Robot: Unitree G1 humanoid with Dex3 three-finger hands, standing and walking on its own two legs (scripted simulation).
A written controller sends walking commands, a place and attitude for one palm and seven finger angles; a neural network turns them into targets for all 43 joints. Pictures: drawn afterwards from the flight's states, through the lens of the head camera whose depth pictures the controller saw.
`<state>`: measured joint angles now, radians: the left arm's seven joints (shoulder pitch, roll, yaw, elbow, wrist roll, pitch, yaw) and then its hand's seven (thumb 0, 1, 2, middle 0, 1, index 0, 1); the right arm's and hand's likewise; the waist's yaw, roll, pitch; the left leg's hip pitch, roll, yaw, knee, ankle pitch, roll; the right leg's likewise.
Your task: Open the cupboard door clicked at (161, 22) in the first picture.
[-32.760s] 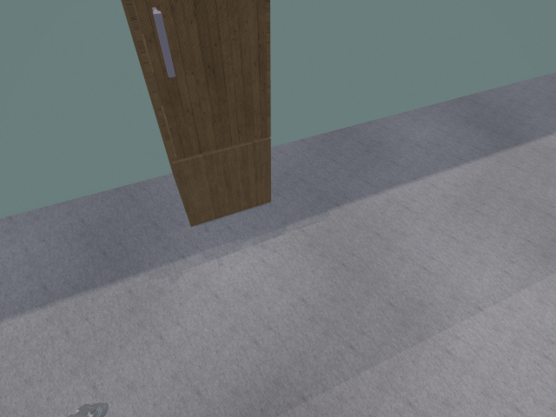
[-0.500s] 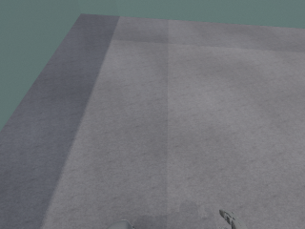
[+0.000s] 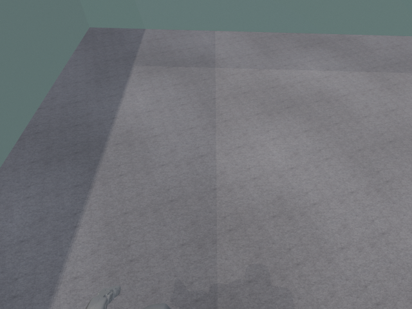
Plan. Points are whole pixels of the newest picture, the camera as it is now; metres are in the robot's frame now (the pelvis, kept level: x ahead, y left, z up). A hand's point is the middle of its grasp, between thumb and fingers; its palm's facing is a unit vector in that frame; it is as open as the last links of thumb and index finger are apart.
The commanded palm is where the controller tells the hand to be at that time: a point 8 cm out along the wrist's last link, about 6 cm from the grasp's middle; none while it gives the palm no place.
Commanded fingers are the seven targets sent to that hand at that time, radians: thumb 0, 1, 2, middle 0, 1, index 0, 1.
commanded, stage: turn to face it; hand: left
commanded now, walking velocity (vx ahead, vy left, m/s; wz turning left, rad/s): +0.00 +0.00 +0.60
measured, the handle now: out of the picture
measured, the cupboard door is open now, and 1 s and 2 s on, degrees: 38 38 38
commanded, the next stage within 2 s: none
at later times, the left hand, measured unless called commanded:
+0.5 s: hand out of the picture +0.15 +0.21 -0.15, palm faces +0.29 -0.90 -0.31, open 7.4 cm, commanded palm none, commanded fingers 0.00 0.90 0.90 -0.20 -0.30 -0.20 -0.30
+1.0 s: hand out of the picture +0.03 +0.16 -0.18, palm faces +0.63 -0.73 -0.27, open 7.4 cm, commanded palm none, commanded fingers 0.00 0.90 0.90 -0.20 -0.30 -0.20 -0.30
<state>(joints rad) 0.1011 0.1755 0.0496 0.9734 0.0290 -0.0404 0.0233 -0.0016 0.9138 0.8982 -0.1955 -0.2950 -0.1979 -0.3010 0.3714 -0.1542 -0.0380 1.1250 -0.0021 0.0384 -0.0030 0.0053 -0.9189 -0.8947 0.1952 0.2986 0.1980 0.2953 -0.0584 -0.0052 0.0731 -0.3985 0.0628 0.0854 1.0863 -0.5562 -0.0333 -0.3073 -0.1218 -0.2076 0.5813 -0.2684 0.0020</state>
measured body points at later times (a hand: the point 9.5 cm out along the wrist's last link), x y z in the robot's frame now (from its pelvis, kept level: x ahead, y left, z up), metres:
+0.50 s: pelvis +0.10 -0.03 +0.00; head +0.15 -0.04 +0.44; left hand +0.13 +0.26 -0.13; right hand +0.23 -0.26 -0.16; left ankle +0.05 +0.12 -0.72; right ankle +0.13 -0.13 -0.73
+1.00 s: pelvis +0.13 -0.03 -0.01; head +0.18 +0.01 +0.44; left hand +0.00 +0.20 -0.16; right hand +0.38 -0.15 -0.14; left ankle +0.05 +0.06 -0.73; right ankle +0.15 -0.16 -0.67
